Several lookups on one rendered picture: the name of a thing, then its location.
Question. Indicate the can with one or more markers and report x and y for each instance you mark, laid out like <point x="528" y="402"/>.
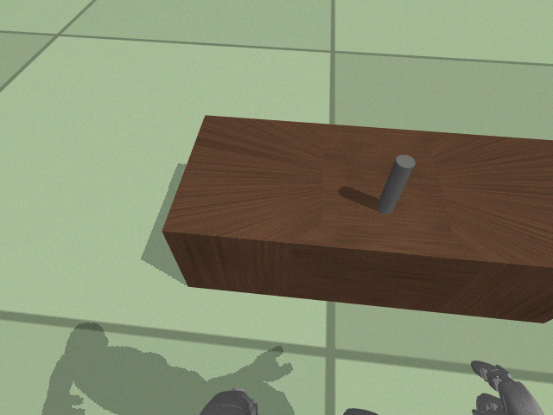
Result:
<point x="394" y="186"/>

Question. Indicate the right robot hand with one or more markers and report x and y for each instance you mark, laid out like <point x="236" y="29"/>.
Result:
<point x="515" y="398"/>

